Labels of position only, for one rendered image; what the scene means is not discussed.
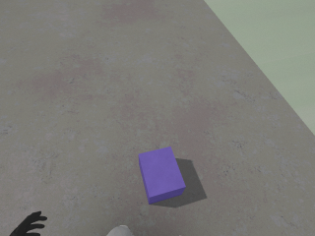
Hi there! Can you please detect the left robot thigh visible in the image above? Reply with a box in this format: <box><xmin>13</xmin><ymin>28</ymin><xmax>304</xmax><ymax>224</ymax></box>
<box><xmin>106</xmin><ymin>226</ymin><xmax>134</xmax><ymax>236</ymax></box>

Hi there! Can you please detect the carton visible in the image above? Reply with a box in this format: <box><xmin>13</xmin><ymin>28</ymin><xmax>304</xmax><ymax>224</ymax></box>
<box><xmin>138</xmin><ymin>147</ymin><xmax>186</xmax><ymax>205</ymax></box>

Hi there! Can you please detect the left robot hand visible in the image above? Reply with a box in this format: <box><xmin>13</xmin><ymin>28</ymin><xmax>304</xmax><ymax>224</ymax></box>
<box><xmin>10</xmin><ymin>211</ymin><xmax>47</xmax><ymax>236</ymax></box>

